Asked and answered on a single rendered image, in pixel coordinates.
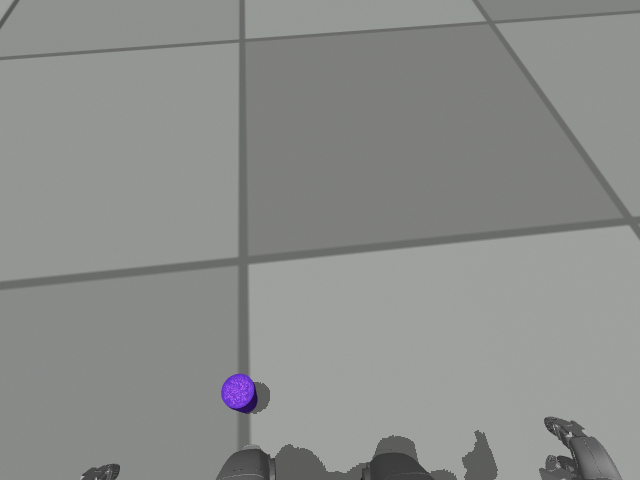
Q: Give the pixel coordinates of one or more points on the cup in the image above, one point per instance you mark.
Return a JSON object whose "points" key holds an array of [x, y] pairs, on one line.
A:
{"points": [[239, 393]]}

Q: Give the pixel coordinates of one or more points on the left robot hand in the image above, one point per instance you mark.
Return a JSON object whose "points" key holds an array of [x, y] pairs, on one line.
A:
{"points": [[105, 472]]}

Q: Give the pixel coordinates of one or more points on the right robot hand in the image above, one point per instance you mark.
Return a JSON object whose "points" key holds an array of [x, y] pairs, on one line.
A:
{"points": [[590, 459]]}

